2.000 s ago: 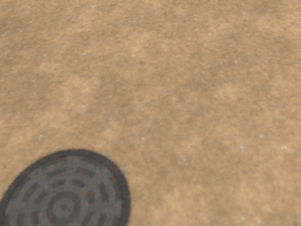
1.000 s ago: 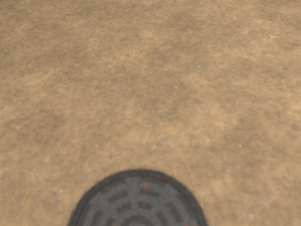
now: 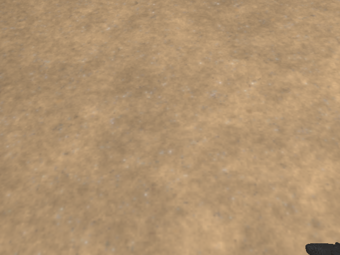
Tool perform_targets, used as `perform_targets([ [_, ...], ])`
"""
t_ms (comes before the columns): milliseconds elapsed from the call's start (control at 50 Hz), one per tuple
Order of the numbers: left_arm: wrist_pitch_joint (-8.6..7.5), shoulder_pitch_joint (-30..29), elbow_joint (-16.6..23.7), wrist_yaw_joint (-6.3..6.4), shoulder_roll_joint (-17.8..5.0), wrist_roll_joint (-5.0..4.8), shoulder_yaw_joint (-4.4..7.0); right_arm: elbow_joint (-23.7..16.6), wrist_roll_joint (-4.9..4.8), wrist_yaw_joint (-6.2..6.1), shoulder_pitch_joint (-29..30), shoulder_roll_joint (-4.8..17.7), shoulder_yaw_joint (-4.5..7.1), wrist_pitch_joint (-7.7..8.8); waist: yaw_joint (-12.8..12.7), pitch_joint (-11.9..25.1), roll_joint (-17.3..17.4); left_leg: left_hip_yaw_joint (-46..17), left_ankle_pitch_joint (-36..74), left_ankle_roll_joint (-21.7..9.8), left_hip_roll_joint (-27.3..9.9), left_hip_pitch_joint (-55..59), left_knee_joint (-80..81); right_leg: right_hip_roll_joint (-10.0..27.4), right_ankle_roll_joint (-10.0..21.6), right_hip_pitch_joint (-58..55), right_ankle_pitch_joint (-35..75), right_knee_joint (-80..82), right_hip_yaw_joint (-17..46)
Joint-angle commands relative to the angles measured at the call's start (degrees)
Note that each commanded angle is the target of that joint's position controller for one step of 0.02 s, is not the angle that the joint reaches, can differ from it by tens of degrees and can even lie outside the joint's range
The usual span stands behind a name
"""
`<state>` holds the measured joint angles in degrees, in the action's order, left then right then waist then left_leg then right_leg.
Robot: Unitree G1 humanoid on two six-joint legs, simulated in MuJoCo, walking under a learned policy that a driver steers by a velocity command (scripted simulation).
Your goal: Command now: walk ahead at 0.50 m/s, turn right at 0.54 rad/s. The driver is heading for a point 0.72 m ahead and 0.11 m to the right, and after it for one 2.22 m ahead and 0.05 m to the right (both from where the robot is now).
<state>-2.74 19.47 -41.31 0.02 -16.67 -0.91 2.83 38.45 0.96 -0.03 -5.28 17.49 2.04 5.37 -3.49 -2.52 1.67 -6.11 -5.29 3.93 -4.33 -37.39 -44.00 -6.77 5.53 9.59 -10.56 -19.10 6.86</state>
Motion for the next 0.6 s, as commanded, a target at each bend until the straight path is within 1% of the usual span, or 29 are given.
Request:
perform_targets([
  [20, -0.27, 0.35, 3.11, 1.03, -10.45, -0.39, 2.99, -4.22, -0.56, 0.42, 5.24, 2.80, 0.52, 0.95, -0.42, 2.20, -5.93, 2.88, 9.95, 0.72, 3.99, 8.44, 9.69, 11.28, 6.91, 5.17, 9.85, 5.23, 9.34],
  [60, 0.15, 2.03, 2.31, 1.13, -10.38, -0.71, 3.07, -4.91, -1.07, 0.85, 7.56, 3.61, 0.81, 1.37, -1.10, 2.06, -6.30, 1.85, 10.05, 0.17, 4.78, 9.47, 12.99, 12.33, 6.44, 2.93, 7.69, 3.35, 12.17],
  [100, 0.59, 2.51, 1.96, 1.28, -9.81, -0.78, 3.02, -5.08, -1.27, 1.19, 7.91, 4.95, 1.44, 1.81, -0.63, 2.21, -6.99, 0.50, 7.14, -0.93, 5.09, 10.24, 16.07, 13.54, 5.75, -1.01, 6.23, 0.39, 15.77],
  [140, 0.98, 1.56, 2.03, 1.38, -9.81, -0.55, 3.21, -4.55, -1.48, 1.24, 5.51, 6.29, 2.21, 2.27, 1.12, 2.42, -8.73, 0.53, 2.40, -2.74, 5.01, 13.50, 17.45, 14.45, 4.85, -2.96, 7.98, -2.95, 18.50],
  [160, 1.14, 0.58, 2.32, 1.29, -8.98, -0.47, 2.99, -3.45, -1.41, 1.00, 1.41, 7.07, 2.85, 2.52, 3.48, 3.86, -8.95, 1.59, 2.61, -4.21, 5.00, 19.37, 19.93, 13.15, 3.79, -2.29, 9.93, -6.20, 18.16],
  [180, 1.01, 0.16, 2.91, 1.02, -6.64, -0.13, 2.13, -2.54, -0.71, 0.58, -4.59, 8.81, 3.70, 2.79, 6.50, 9.02, -7.54, -0.61, 2.17, -6.81, 1.35, 30.47, 19.85, 10.31, 2.05, 0.54, 10.60, -14.93, 15.60],
  [200, 0.84, 1.57, 3.98, 0.94, -3.10, 1.08, 0.86, -1.84, -0.25, 0.06, -13.26, 11.94, 4.52, 2.60, 9.07, 17.53, 0.23, -11.38, -1.37, -10.30, -9.00, 45.46, 18.86, 5.80, -0.26, 8.35, -2.71, -31.15, 9.71],
  [220, 0.35, 9.02, 5.79, 0.87, -1.74, -0.99, 0.23, 0.36, -0.15, 0.61, -15.95, 14.89, 5.32, 1.69, 4.97, 20.99, 19.40, -37.80, -15.46, -18.86, -19.59, 58.14, 24.56, 0.30, -3.11, 28.29, -24.83, -46.69, 3.94],
  [240, 0.45, 7.65, 3.79, 1.11, -7.99, -1.55, 1.37, -0.93, -1.32, 0.84, -13.50, 8.81, 4.13, 1.45, 6.33, 15.03, 10.60, -37.63, -25.34, -17.25, -18.90, 53.90, 26.70, 5.45, -4.09, 33.92, -21.51, -52.80, 5.01],
  [260, 0.75, 1.46, 4.44, 1.04, -10.38, -1.10, 2.18, -1.25, -1.33, 0.58, -11.47, 5.88, 3.35, 1.12, 7.78, 8.41, 5.37, -27.73, -22.11, -14.82, -16.17, 47.37, 27.19, 7.08, -4.63, 34.80, -15.94, -53.81, 3.44],
  [280, 0.95, -1.15, 4.90, 1.08, -9.53, -0.57, 2.21, -1.32, -0.79, 0.57, -9.23, 5.22, 2.94, 0.89, 6.92, 5.08, 1.82, -20.91, -14.24, -13.81, -13.70, 41.35, 28.26, 8.85, -5.21, 33.08, -12.04, -52.93, 2.02],
  [300, 0.91, -3.05, 5.69, 0.84, -8.79, -0.10, 2.36, -0.72, -0.59, 0.49, -7.99, 4.23, 2.66, 0.75, 6.22, 2.45, 1.84, -16.16, -8.40, -13.72, -11.80, 37.32, 29.45, 10.28, -5.53, 32.52, -9.54, -50.60, 1.80],
  [320, 1.07, -2.87, 6.03, 0.41, -7.66, -0.43, 2.33, -0.31, -0.22, 0.33, -7.52, 3.88, 2.45, 0.84, 5.15, 1.91, 3.60, -12.01, -5.11, -13.19, -10.37, 34.38, 30.79, 11.66, -5.59, 30.25, -8.02, -49.30, 1.30],
  [340, 1.30, -2.66, 6.23, 0.16, -6.43, -0.77, 2.13, 0.16, -0.33, 0.30, -7.44, 3.67, 2.50, 1.04, 4.82, 1.74, 4.72, -9.17, -3.26, -13.38, -9.53, 32.95, 32.08, 12.20, -5.75, 29.37, -7.34, -48.25, 0.34],
  [360, 1.55, -3.08, 6.59, 0.00, -5.22, -0.84, 1.86, 0.75, -0.60, 0.32, -7.57, 3.87, 2.62, 1.23, 4.68, 1.47, 4.82, -6.80, -1.24, -13.96, -9.43, 32.18, 33.06, 12.58, -6.01, 29.64, -6.99, -47.26, -0.47],
  [400, 1.78, -5.29, 7.90, -0.15, -4.08, -0.49, 1.48, 1.88, -0.81, 0.28, -7.88, 5.39, 3.16, 1.45, 4.72, 0.62, 3.59, -3.29, 2.79, -15.10, -10.07, 31.87, 34.73, 13.26, -6.73, 31.57, -4.68, -43.65, -0.99],
  [420, 1.76, -6.31, 8.37, -0.25, -3.78, -0.37, 1.33, 2.37, -0.77, 0.24, -7.99, 6.11, 3.40, 1.41, 4.85, 0.52, 3.02, -1.56, 5.07, -15.43, -10.34, 32.44, 35.07, 13.52, -7.05, 32.43, -2.76, -41.40, -1.09],
  [460, 1.46, -8.04, 8.77, -0.75, -3.49, -0.40, 1.10, 3.06, -0.73, 0.19, -7.74, 7.04, 3.61, 1.12, 5.25, 0.60, 2.23, 2.74, 8.71, -14.98, -9.72, 33.56, 35.21, 13.61, -7.07, 32.19, 2.99, -35.66, -1.86],
  [520, 0.71, -13.34, 9.96, -1.85, -2.50, -0.37, 0.56, 4.28, -1.08, -0.02, -8.75, 8.26, 3.72, 0.56, 7.25, -0.53, 1.49, 8.54, 10.97, -13.48, -8.62, 34.25, 35.05, 12.64, -6.15, 29.25, 10.93, -25.71, -4.83],
  [560, 0.58, -16.68, 11.25, -2.54, -2.26, -0.48, 0.41, 5.41, -1.55, -0.09, -10.59, 9.23, 3.92, 0.09, 8.28, -1.37, 1.29, 10.46, 11.66, -12.77, -9.39, 36.34, 34.65, 11.97, -5.20, 28.27, 11.71, -21.40, -6.58],
  [600, 0.67, -18.64, 12.53, -3.13, -2.86, -0.59, 0.62, 6.29, -2.17, -0.09, -11.68, 10.28, 4.26, -0.54, 8.19, -2.00, 1.59, 11.88, 15.16, -11.94, -10.70, 39.63, 33.07, 11.27, -3.74, 27.92, 8.95, -18.60, -7.77],
])
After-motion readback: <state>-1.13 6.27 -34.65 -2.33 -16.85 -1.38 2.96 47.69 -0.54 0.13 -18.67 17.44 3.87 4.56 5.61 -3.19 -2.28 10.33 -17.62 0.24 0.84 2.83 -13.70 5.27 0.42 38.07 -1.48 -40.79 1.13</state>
